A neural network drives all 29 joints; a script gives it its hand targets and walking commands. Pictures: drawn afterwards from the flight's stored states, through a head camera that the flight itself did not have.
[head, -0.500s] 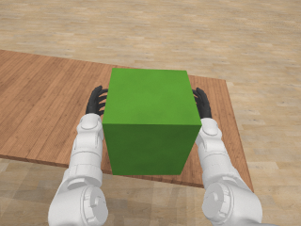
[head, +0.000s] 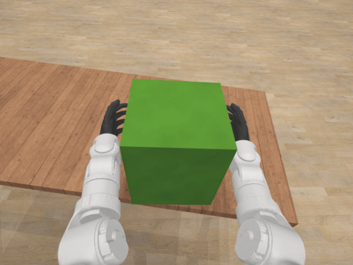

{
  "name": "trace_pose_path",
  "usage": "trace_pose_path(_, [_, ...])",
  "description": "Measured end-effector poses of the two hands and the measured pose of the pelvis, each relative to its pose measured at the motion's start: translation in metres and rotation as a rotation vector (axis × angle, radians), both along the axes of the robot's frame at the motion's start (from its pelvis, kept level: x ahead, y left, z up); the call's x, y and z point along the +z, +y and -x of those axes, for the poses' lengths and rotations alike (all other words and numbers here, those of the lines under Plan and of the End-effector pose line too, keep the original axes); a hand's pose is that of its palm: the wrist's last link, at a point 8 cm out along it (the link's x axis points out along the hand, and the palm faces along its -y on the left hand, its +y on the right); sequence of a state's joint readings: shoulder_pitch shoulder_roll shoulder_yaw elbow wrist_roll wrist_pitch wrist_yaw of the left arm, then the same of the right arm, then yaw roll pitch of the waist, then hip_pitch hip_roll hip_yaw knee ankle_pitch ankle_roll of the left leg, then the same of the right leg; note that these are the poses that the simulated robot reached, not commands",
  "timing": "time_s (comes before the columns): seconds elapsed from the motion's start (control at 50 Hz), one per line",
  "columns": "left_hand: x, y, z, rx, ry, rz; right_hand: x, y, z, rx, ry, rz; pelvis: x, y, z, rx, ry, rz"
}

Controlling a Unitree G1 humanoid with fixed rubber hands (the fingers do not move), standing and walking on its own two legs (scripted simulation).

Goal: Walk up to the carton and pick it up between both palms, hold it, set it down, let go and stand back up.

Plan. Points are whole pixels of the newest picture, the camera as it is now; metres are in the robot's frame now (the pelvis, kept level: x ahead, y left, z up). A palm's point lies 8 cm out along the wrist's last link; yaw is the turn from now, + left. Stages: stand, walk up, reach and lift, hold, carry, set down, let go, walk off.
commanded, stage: set down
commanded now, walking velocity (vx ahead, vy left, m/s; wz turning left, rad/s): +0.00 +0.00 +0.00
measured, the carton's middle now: (174, 146) +0.40 +0.02 +0.05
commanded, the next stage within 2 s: none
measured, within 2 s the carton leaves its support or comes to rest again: neither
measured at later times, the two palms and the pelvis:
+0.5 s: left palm (110, 133) +0.40 +0.17 +0.09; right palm (239, 137) +0.40 -0.13 +0.09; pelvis +0.00 +0.00 +0.00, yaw -1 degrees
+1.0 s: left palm (111, 135) +0.40 +0.17 +0.07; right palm (237, 142) +0.40 -0.13 +0.07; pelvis +0.00 +0.00 +0.00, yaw -2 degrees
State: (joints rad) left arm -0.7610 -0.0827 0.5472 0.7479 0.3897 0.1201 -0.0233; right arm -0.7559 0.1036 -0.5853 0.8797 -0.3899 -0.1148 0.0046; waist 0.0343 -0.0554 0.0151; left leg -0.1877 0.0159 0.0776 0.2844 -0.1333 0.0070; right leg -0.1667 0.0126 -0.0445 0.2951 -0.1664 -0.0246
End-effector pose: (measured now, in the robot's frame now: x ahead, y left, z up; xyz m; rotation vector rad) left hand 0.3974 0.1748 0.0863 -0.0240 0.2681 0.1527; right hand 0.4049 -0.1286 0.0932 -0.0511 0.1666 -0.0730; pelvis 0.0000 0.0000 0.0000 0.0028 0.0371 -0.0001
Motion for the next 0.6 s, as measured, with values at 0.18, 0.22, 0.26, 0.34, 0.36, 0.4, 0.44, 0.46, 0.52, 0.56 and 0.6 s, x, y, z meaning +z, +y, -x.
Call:
trace_pose_path(0.18, [-0.0001, 0.0001, 0.0003, 0.0, -0.004, 0.002, 0.0004, -0.0002, 0.0007, 0.001, -0.003, 0.002, -0.0001, 0.0013, -0.0003, -0.006, -0.001, 0.001])
trace_pose_path(0.22, [0.0, 0.0, 0.0002, -0.001, -0.004, 0.0, 0.0002, 0.0001, 0.0008, 0.006, -0.003, -0.001, -0.0001, 0.0015, -0.0004, -0.007, -0.003, 0.001])
trace_pose_path(0.26, [0.0, 0.0001, 0.0002, -0.002, -0.005, -0.001, 0.0003, 0.0001, 0.0008, 0.006, -0.003, 0.0, -0.0001, 0.0017, -0.0006, -0.007, -0.005, 0.001])
trace_pose_path(0.34, [-0.0004, 0.0002, -0.0001, -0.002, -0.006, 0.0, 0.0001, 0.0, 0.0008, 0.006, -0.004, 0.002, -0.0001, 0.0019, -0.0008, -0.008, -0.008, 0.001])
trace_pose_path(0.36, [-0.0005, 0.0002, -0.0001, -0.002, -0.007, 0.002, 0.0, 0.0, 0.0008, 0.005, -0.004, 0.0, -0.0001, 0.0019, -0.0008, -0.008, -0.008, 0.001])
trace_pose_path(0.4, [-0.0007, 0.0002, -0.0001, -0.002, -0.01, 0.002, 0.0, -0.0001, 0.001, 0.004, -0.006, 0.0, -0.0002, 0.0021, -0.0007, -0.009, -0.009, 0.001])
trace_pose_path(0.44, [-0.0008, 0.0001, -0.0002, -0.003, -0.012, 0.0, 0.0001, -0.0002, 0.0011, 0.005, -0.006, 0.004, -0.0002, 0.0022, -0.0007, -0.009, -0.009, 0.001])
trace_pose_path(0.46, [-0.0007, 0.0, -0.0002, -0.006, -0.014, 0.0, 0.0001, -0.0003, 0.0012, 0.005, -0.007, 0.004, -0.0002, 0.0023, -0.0008, -0.009, -0.009, 0.0])
trace_pose_path(0.52, [-0.0008, 0.0001, -0.0004, -0.007, -0.014, 0.0, 0.0, -0.0003, 0.0012, 0.005, -0.008, 0.005, -0.0001, 0.0025, -0.0011, -0.011, -0.006, 0.001])
trace_pose_path(0.56, [-0.0011, 0.0002, -0.0004, -0.007, -0.017, -0.002, -0.0002, -0.0003, 0.0013, 0.005, -0.009, 0.006, -0.0001, 0.0027, -0.001, -0.012, -0.007, 0.001])
trace_pose_path(0.6, [-0.0013, 0.0002, -0.0005, -0.007, -0.019, -0.001, -0.0003, -0.0003, 0.0013, 0.004, -0.01, 0.005, -0.0001, 0.0027, -0.0009, -0.013, -0.008, 0.0])
